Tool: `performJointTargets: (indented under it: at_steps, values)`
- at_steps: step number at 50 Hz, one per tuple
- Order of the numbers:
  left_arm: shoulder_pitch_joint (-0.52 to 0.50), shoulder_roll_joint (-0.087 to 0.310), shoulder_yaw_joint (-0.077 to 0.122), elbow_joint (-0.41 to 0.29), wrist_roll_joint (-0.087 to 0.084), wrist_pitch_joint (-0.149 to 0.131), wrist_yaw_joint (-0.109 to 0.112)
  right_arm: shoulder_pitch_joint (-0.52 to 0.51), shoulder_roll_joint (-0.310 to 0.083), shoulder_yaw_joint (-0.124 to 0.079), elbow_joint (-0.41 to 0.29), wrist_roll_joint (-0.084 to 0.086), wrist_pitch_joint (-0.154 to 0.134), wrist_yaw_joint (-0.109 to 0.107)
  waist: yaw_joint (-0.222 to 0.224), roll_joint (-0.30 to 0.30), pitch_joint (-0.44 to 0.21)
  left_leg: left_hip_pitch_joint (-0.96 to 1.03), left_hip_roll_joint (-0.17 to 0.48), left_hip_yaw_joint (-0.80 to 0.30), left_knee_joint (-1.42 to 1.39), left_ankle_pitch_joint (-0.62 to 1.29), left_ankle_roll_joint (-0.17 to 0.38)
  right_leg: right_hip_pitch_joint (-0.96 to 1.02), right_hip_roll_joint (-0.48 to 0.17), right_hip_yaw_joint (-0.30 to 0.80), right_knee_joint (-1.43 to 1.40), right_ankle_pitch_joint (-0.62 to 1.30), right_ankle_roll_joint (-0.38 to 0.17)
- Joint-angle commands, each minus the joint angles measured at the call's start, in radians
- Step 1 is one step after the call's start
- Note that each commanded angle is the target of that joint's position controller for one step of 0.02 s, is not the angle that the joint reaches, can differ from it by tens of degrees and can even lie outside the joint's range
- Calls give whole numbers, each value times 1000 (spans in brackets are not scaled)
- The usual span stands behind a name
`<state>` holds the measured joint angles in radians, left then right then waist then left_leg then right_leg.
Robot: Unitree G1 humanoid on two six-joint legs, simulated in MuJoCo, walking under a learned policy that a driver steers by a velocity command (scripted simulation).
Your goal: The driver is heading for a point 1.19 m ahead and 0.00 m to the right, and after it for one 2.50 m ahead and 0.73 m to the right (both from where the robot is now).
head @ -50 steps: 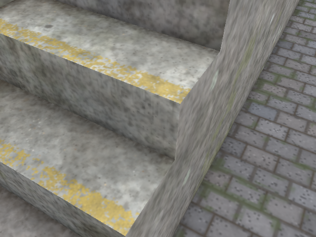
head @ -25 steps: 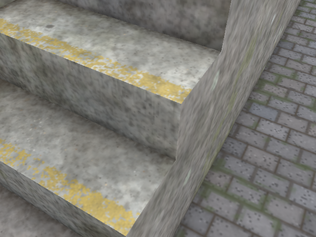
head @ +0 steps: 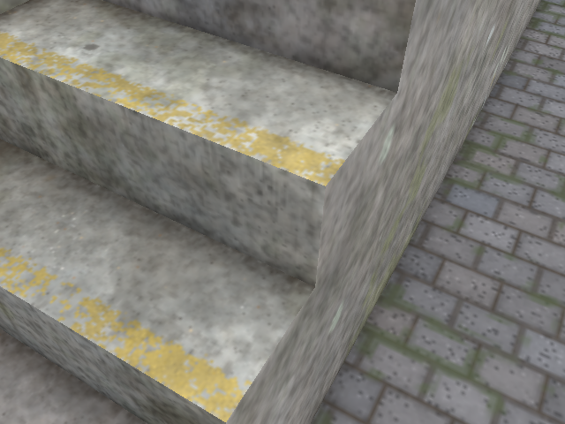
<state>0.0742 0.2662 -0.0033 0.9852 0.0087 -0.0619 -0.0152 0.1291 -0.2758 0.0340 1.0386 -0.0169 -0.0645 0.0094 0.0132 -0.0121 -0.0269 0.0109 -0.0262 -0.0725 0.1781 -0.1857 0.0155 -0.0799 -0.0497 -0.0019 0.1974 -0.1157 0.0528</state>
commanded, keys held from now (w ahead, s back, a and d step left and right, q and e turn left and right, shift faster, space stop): w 0.18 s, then no key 0.82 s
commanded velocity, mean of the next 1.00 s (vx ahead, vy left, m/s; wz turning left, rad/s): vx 0.21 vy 0.00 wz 0.00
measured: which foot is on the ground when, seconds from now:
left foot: down 0.00-1.00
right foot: down 0.00-1.00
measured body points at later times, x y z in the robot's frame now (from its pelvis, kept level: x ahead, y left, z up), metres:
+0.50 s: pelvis +0.00 +0.00 +0.00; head -0.01 +0.01 +0.45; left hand +0.09 +0.27 -0.14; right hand +0.07 -0.27 -0.14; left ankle -0.06 +0.11 -0.75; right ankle -0.01 -0.15 -0.75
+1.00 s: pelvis -0.02 -0.01 -0.01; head -0.01 +0.00 +0.44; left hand +0.03 +0.26 -0.15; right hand +0.00 -0.28 -0.15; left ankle -0.06 +0.11 -0.75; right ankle -0.01 -0.15 -0.75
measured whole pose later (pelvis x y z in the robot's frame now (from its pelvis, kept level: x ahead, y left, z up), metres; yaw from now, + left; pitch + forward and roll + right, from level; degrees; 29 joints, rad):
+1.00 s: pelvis -0.02 -0.01 -0.01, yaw +0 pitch +0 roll +0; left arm 0.22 0.26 0.04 1.04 0.01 0.01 0.01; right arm 0.26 -0.26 -0.01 1.12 -0.01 -0.04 0.01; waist 0.02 -0.02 0.00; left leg -0.08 -0.01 -0.07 0.33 -0.25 -0.01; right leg -0.16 -0.03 0.00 0.33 -0.16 0.03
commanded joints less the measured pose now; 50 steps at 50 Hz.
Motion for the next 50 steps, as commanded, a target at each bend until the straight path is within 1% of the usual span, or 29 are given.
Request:
performJointTargets:
  at_steps: [1,9,13,20,29,30,31,34,44,46,50]
  values:
    - [-64,114,22,-59,-1,-13,3,-34,-130,-23,-45,1,-10,-3,0,11,-34,-33,107,-66,-3,287,-17,42,-66,49,6,208,-17]
    - [-64,114,22,-58,-1,-13,2,-34,-129,-24,-45,0,-10,-2,0,12,-32,-33,106,-66,-3,285,-17,40,-66,48,5,204,-17]
    - [-23,126,29,-39,-3,-12,-2,5,-140,-31,-24,1,-7,2,3,8,-33,-41,104,-54,24,334,-16,49,-65,39,38,261,-19]
    - [12,123,38,-15,-3,7,4,36,-136,-41,2,1,6,6,5,11,-11,-77,96,-45,49,279,-12,18,-54,27,65,203,-25]
    - [71,122,47,8,-4,26,16,88,-130,-51,28,3,14,4,4,16,10,-114,88,-41,72,218,-11,-14,-43,21,88,150,-30]
    - [87,132,51,16,-3,30,17,103,-140,-56,37,4,16,4,4,17,16,-116,85,-43,73,202,-12,-17,-38,21,90,136,-30]
    - [93,130,52,18,-3,33,18,109,-138,-58,39,5,18,4,4,17,22,-122,85,-43,74,193,-12,-22,-36,21,91,129,-30]
    - [109,122,53,22,-4,39,21,122,-128,-60,45,5,19,4,4,17,31,-135,84,-43,79,178,-12,-29,-34,21,96,121,-32]
    - [155,115,59,24,-5,53,28,162,-115,-67,56,8,20,-2,4,16,45,-163,81,-40,90,128,-15,-38,-28,26,103,109,-40]
    - [166,116,62,26,-2,64,31,169,-112,-67,59,9,22,-5,4,17,47,-166,82,-39,97,136,-18,-39,-26,26,108,112,-40]
    - [174,109,64,24,-3,72,34,176,-106,-67,61,10,22,-8,4,16,53,-178,81,-37,98,105,-20,-41,-24,29,108,102,-43]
